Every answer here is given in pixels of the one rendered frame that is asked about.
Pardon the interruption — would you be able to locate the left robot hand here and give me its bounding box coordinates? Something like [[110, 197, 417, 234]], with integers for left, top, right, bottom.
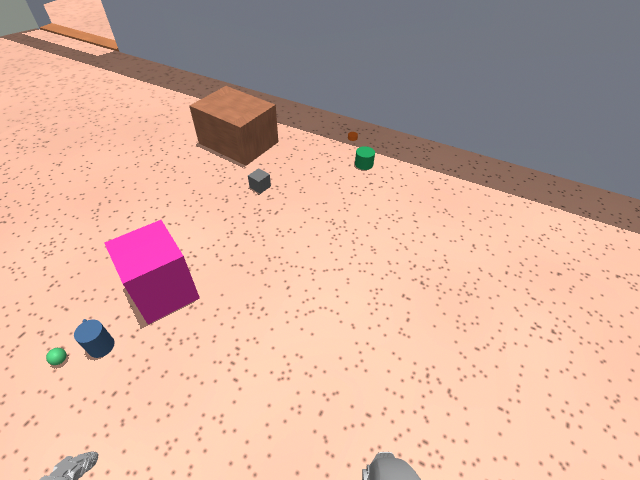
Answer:
[[40, 451, 99, 480]]

